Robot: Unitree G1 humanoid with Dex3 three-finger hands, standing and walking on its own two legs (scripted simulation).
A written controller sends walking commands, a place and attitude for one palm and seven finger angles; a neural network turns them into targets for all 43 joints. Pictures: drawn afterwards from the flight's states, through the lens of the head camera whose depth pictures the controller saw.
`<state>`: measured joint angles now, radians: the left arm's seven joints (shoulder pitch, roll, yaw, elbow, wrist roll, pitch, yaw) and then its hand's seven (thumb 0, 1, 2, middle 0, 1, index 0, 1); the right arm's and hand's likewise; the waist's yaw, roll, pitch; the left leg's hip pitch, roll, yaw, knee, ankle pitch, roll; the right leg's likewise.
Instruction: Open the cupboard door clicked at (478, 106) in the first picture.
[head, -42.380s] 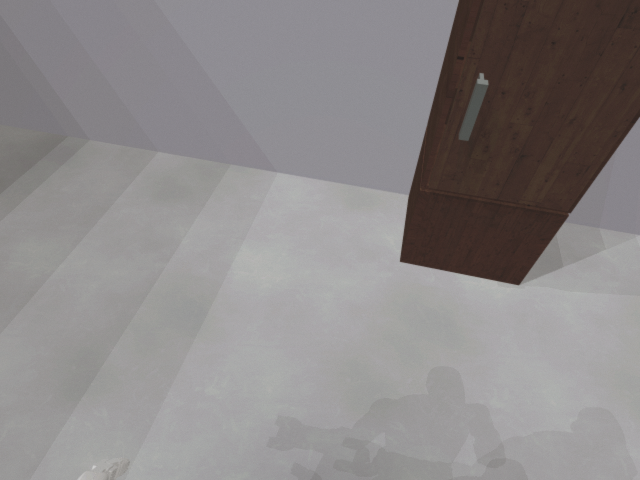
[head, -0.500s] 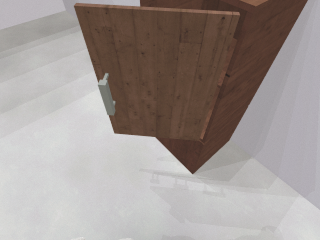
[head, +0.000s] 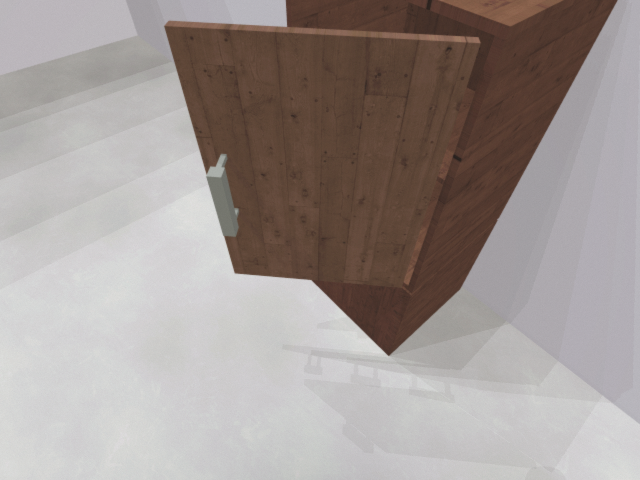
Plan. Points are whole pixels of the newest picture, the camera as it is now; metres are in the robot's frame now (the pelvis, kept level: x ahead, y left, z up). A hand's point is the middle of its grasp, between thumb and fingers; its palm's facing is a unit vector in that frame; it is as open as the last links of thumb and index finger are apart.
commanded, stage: come to a stop and stand still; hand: left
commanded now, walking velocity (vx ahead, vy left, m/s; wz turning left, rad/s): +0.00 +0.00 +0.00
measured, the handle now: (226, 196) +0.59 +0.21 -0.04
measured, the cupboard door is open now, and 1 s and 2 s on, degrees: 43 43 43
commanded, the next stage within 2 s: look again from close up in 0.22 s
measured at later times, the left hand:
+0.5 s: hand out of the picture +0.04 +0.21 -0.16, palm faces -0.01 -0.97 -0.26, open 7.4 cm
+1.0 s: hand out of the picture +0.06 +0.20 -0.16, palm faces -0.02 -0.97 -0.26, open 7.4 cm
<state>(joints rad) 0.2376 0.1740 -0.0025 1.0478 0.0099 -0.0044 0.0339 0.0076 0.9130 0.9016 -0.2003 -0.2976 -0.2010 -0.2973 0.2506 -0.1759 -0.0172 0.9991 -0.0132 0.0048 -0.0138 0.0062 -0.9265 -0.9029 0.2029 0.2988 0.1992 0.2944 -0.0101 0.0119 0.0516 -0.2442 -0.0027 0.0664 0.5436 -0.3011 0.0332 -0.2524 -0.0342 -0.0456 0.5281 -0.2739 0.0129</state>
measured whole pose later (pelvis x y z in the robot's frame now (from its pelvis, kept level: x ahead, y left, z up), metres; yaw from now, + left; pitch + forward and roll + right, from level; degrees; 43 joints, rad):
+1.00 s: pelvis +0.00 -0.01 +0.01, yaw -1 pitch -1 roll +0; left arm 0.17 0.25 -0.01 1.10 0.01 -0.02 0.01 0.01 0.91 0.90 -0.20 -0.30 -0.20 -0.30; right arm 0.17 -0.24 0.01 1.12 -0.01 -0.02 -0.01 0.00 -0.91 -0.90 0.20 0.30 0.20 0.29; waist 0.00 0.00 0.05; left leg -0.14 0.00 0.07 0.38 -0.23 0.02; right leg -0.17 -0.03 -0.04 0.42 -0.22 0.00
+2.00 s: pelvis -0.03 -0.01 +0.01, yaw +1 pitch -2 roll +0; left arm 0.28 0.17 -0.01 1.11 0.01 -0.01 0.02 0.01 0.91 0.90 -0.20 -0.30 -0.20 -0.30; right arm 0.27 -0.16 0.00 1.12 -0.01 -0.02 -0.01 0.00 -0.91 -0.90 0.20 0.30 0.20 0.29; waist 0.00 -0.02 0.03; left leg -0.20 -0.01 0.05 0.42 -0.19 0.03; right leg -0.21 -0.04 -0.06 0.42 -0.17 0.01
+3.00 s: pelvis +0.01 +0.02 +0.00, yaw -1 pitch -1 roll +0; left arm 0.37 0.13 0.04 1.09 0.03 0.01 0.01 0.01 0.91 0.90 -0.20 -0.30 -0.20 -0.30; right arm 0.41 -0.11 -0.01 1.09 -0.02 -0.04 -0.02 0.00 -0.91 -0.90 0.20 0.30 0.20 0.29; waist 0.00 -0.04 0.02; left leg -0.19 -0.03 0.10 0.50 -0.30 0.08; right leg -0.34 -0.06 -0.05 0.80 -0.45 -0.04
